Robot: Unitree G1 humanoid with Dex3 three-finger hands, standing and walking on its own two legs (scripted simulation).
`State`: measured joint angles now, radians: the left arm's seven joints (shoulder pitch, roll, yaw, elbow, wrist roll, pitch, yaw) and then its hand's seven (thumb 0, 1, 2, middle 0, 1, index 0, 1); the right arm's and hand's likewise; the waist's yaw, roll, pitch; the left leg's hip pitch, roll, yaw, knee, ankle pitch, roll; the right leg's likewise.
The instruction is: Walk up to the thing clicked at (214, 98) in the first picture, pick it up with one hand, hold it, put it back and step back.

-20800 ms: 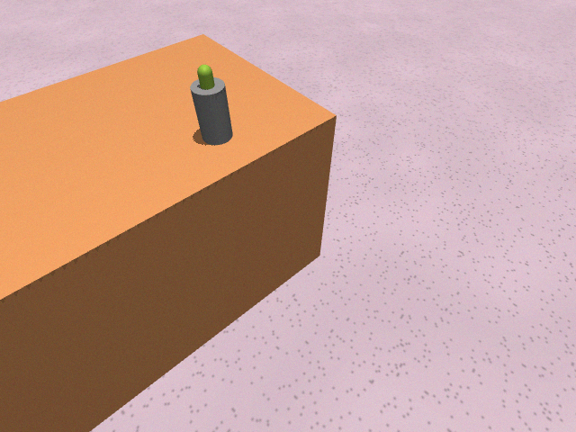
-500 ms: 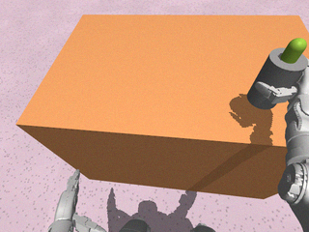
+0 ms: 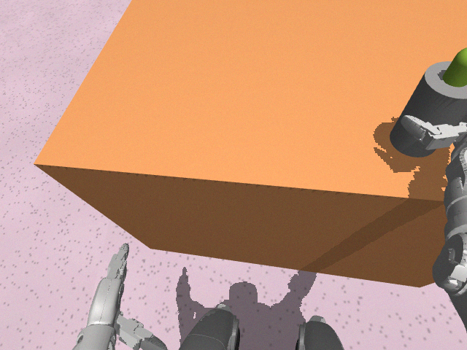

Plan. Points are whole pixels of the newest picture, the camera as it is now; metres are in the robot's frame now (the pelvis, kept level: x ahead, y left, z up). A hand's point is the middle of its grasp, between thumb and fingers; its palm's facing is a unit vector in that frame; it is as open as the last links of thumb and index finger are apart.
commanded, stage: lower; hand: right
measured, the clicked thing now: (438, 102) +0.50 -0.24 +0.10
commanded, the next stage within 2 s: loosen in 0.34 s
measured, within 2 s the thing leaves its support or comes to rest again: rests again in 0.24 s
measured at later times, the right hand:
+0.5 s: hand (430, 113) +0.51 -0.24 +0.06, palm faces +0.26 +0.96 +0.01, open 10.9 cm
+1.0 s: hand (433, 116) +0.50 -0.25 +0.06, palm faces +0.26 +0.97 +0.01, open 11.2 cm
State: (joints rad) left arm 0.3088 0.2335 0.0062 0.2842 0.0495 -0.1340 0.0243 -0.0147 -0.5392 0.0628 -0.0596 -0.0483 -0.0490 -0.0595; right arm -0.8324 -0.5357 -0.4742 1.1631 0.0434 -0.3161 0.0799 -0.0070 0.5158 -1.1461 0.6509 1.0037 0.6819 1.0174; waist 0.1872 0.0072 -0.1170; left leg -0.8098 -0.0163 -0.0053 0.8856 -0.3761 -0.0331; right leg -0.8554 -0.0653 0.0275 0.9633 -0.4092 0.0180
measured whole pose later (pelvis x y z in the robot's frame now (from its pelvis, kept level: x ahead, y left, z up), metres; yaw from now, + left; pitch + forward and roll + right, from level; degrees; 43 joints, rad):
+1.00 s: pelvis +0.00 +0.00 -0.02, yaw +0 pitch +20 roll +3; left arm 0.36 0.25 0.02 0.11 0.05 -0.07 0.00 -0.01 -0.54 0.07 -0.06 -0.05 -0.05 -0.06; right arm -0.83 -0.57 -0.53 1.14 0.03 -0.33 0.11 -0.02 0.46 -0.65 0.79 0.75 0.83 0.75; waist 0.21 0.00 -0.14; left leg -0.92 -0.02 0.01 1.00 -0.43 -0.03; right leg -0.97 -0.06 0.05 1.07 -0.46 0.03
